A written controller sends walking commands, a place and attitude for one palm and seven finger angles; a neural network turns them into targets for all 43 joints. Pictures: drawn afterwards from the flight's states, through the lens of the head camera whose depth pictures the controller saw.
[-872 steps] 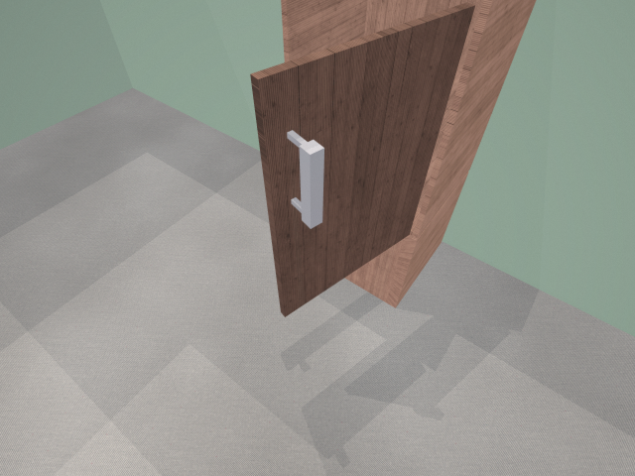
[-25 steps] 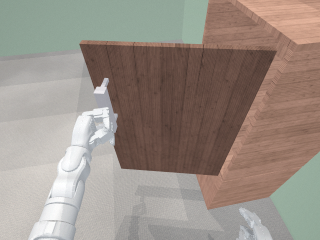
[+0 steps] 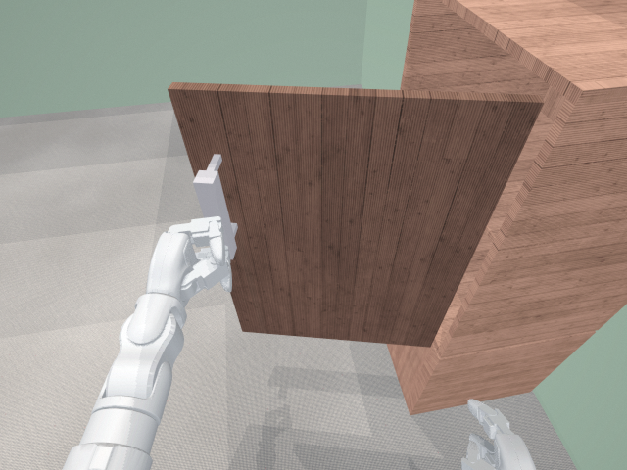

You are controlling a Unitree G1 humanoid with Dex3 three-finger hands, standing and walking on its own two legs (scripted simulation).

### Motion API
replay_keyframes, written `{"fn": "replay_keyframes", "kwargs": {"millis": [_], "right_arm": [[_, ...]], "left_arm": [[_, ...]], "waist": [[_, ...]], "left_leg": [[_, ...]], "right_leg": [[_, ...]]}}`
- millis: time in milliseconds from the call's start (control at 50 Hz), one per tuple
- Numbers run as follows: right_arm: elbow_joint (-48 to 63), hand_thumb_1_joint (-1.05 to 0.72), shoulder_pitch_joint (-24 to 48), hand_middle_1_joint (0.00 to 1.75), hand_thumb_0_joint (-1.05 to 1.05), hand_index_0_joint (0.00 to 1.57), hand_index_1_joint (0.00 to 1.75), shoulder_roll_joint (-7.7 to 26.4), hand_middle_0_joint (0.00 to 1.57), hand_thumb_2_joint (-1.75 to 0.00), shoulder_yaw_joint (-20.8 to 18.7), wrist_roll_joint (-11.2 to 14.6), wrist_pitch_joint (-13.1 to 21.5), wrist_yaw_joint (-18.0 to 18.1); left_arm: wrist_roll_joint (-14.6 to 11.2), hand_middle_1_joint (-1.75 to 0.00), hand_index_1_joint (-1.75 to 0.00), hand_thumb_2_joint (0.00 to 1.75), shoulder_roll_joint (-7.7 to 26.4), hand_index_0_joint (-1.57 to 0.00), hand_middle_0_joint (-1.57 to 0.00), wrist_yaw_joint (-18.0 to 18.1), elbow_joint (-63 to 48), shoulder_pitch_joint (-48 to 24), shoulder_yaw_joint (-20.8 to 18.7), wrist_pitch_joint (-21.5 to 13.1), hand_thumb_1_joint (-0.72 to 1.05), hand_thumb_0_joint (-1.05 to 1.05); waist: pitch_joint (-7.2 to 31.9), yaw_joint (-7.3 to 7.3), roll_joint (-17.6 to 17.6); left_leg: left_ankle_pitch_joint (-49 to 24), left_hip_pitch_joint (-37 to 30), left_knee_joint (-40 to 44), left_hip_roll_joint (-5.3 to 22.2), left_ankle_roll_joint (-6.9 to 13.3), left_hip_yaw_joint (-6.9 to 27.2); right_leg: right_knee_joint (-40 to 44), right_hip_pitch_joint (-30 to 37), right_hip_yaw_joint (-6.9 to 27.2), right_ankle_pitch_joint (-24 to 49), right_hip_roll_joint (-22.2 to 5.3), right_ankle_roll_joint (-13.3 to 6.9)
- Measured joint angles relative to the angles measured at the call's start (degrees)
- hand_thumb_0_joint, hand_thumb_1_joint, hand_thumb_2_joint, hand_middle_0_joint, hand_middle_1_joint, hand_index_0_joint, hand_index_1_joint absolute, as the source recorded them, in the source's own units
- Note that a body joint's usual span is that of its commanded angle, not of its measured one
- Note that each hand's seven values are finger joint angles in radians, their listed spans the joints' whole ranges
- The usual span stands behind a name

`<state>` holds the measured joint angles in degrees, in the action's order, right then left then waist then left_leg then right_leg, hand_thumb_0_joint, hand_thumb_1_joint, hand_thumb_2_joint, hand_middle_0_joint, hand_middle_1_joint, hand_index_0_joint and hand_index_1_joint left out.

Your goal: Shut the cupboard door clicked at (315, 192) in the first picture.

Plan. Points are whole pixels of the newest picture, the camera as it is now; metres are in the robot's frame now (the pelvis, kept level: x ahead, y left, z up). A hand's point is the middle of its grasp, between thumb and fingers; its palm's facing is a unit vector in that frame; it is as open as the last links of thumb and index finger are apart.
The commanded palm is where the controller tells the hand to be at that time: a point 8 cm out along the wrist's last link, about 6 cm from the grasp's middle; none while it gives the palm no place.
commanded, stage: push the door shut along its arc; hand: left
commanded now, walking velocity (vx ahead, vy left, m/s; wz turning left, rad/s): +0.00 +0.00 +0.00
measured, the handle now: (221, 208) +0.45 +0.15 +0.10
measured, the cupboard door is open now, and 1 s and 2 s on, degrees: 75 59 49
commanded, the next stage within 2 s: pull the fist back off the door in 1.80 s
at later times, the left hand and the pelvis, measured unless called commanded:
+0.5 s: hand (235, 227) +0.40 +0.12 +0.11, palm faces -0.17 -0.98 -0.04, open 3.1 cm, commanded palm +0.40 +0.16 +0.11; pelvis -0.01 +0.00 +0.00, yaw +1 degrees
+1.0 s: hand (265, 197) +0.47 +0.09 +0.11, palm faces -0.32 -0.95 -0.03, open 3.1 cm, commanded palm +0.47 +0.13 +0.11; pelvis -0.01 +0.00 -0.01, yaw +0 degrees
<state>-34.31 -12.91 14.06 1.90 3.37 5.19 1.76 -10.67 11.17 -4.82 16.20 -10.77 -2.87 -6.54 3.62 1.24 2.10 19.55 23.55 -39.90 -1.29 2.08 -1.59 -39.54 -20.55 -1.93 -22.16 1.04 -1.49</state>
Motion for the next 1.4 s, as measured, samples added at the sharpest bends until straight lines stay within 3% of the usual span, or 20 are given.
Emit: {"fn": "replay_keyframes", "kwargs": {"millis": [180, 560, 800, 1100, 1300, 1400], "right_arm": [[-1.03, -0.91, 0.04, 0.30, 0.01, 0.20, 0.30, -0.05, 0.20, -0.90, 0.85, 0.10, -1.11, 0.42], [-4.28, -0.91, -5.66, 0.30, 0.01, 0.20, 0.30, 2.15, 0.20, -0.90, -1.02, 0.03, -2.30, 0.22], [-4.79, -0.91, -6.53, 0.30, 0.01, 0.20, 0.30, 1.82, 0.20, -0.90, -0.56, -1.05, -1.60, -0.28], [-5.66, -0.91, -9.32, 0.30, 0.01, 0.20, 0.30, 2.53, 0.20, -0.90, -1.05, -2.03, -1.86, -0.41], [-4.36, -0.91, -9.69, 0.30, 0.01, 0.20, 0.30, 2.62, 0.21, -0.90, -0.82, -2.76, -2.31, -0.38], [-4.33, -0.91, -10.91, 0.30, 0.01, 0.20, 0.30, 2.63, 0.21, -0.90, -0.98, -2.90, -3.14, -0.37]], "left_arm": [[-0.41, -1.50, -1.50, 0.91, 2.39, -1.30, -1.30, -3.03, 12.23, -10.87, -1.08, -0.89, 0.89, 0.02], [-1.32, -1.50, -1.50, 0.91, 5.75, -1.32, -1.31, -10.05, 32.99, -26.16, -3.24, -7.01, 0.89, 0.02], [0.18, -1.50, -1.50, 0.90, 7.88, -1.31, -1.30, -12.67, 45.31, -37.20, -5.34, -9.55, 0.90, 0.01], [1.21, -1.50, -1.50, 0.90, 9.28, -1.29, -1.30, -16.24, 51.01, -45.68, -6.10, -8.56, 0.90, 0.01], [3.39, -1.50, -1.50, 0.90, 11.47, -1.29, -1.30, -17.04, 54.61, -51.62, -9.49, -7.31, 0.90, 0.01], [3.50, -1.50, -1.50, 0.91, 12.34, -1.29, -1.30, -18.31, 55.50, -53.14, -9.33, -7.09, 0.89, 0.01]], "waist": [[-1.03, 1.03, -0.55], [-0.60, 3.05, -0.60], [-0.36, 5.66, -0.87], [0.25, 7.93, -0.56], [0.33, 10.63, -0.43], [0.75, 10.73, -0.10]], "left_leg": [[-0.65, 1.29, -0.20, 0.05, -0.22, 0.40], [-0.67, 5.94, -1.85, -0.06, -0.16, 0.79], [-0.31, 10.87, -4.14, 0.04, 0.03, 0.35], [0.85, 15.88, -6.70, 0.41, 0.24, 0.15], [1.61, 19.09, -8.12, 1.17, 0.20, -0.53], [2.14, 20.24, -8.71, 1.38, 0.12, -0.64]], "right_leg": [[-0.38, -1.26, -0.44, 0.40, 0.05, -0.30], [-2.06, -5.75, -0.91, 0.23, -0.09, -0.38], [-4.55, -10.89, -0.55, -0.10, -0.09, -0.26], [-6.50, -15.72, -0.38, -0.82, 0.24, -0.12], [-7.69, -19.18, 0.32, -1.09, 0.94, -0.20], [-8.22, -20.37, 0.45, -1.52, 1.14, -0.28]]}}
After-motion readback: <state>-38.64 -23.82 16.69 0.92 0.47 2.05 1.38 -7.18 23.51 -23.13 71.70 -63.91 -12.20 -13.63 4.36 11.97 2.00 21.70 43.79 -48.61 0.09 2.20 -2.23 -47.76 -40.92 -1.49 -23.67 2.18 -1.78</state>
